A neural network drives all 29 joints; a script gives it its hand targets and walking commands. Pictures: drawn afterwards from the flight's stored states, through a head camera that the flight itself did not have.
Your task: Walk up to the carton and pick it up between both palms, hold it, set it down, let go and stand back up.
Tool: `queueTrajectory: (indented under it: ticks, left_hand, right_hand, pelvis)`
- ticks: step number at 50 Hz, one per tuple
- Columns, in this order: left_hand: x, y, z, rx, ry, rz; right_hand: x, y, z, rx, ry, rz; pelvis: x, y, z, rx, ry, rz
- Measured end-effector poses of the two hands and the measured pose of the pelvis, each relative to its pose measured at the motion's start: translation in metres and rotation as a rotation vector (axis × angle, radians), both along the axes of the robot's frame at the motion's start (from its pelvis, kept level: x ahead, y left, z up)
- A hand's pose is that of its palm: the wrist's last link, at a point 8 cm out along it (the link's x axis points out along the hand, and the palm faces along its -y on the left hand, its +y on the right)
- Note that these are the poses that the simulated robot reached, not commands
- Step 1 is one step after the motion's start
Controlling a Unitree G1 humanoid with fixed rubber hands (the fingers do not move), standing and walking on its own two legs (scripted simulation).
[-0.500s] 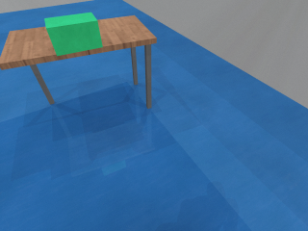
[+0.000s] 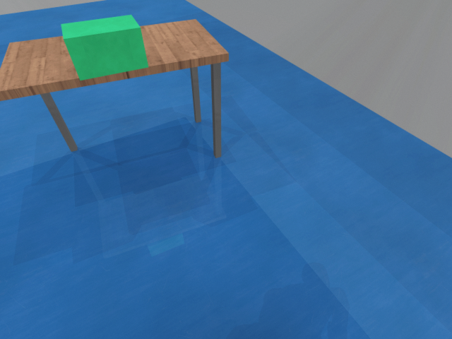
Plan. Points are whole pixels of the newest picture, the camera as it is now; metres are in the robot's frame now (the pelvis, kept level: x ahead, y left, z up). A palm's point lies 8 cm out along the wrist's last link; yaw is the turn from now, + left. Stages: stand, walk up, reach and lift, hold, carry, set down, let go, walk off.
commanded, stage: stand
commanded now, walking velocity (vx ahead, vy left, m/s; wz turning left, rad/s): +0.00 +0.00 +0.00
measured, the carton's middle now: (106, 46) +1.24 +0.49 +0.00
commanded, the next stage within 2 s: walk up in 0.46 s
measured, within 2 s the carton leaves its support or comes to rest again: neither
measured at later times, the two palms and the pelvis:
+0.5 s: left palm out of the picture -0.03 +0.19 -0.15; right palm out of the picture -0.03 -0.19 -0.15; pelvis +0.01 +0.00 +0.00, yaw +0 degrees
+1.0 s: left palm out of the picture -0.04 +0.30 -0.18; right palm out of the picture +0.15 -0.19 -0.14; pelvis +0.08 +0.07 -0.03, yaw +14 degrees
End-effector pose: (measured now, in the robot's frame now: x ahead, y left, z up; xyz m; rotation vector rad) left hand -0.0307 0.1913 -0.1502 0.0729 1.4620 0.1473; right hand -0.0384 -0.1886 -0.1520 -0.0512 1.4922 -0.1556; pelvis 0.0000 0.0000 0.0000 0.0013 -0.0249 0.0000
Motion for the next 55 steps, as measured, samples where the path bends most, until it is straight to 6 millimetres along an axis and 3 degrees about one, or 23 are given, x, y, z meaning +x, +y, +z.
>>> queueTrajectory:
  ticks: [33,36,39,43,49,52,55]
  left_hand:
    - [0.007,-0.005,0.0,-0.004,0.004,0.003]
    - [0.01,0.006,-0.002,0.023,-0.056,0.036]
    - [0.006,0.023,-0.001,0.066,-0.089,0.089]
    - [-0.006,0.05,-0.003,0.09,-0.058,0.117]
    - [-0.01,0.097,-0.024,0.074,0.023,0.146]
    - [0.004,0.126,-0.043,0.059,0.056,0.141]
    - [0.041,0.15,-0.042,0.065,0.016,0.125]
  right_hand:
    - [0.01,-0.001,-0.001,0.003,0.007,0.004]
    - [0.016,-0.009,-0.002,-0.004,0.018,0.082]
    - [0.04,-0.02,0.0,-0.033,0.008,0.175]
    - [0.091,-0.028,0.01,-0.088,-0.071,0.255]
    - [0.18,-0.007,0.014,-0.16,-0.188,0.357]
    - [0.21,0.013,-0.002,-0.19,-0.236,0.353]
    - [0.222,0.037,-0.004,-0.169,-0.235,0.311]
  pelvis:
    - [0.011,-0.002,0.0,0.0,-0.008,0.002]
    - [0.013,0.0,-0.004,-0.006,-0.007,0.057]
    - [0.018,0.008,-0.006,-0.016,-0.012,0.109]
    - [0.035,0.025,-0.007,-0.02,-0.028,0.164]
    - [0.076,0.065,-0.025,-0.017,-0.043,0.243]
    - [0.096,0.089,-0.046,0.003,-0.035,0.264]
    - [0.113,0.097,-0.044,0.02,-0.031,0.272]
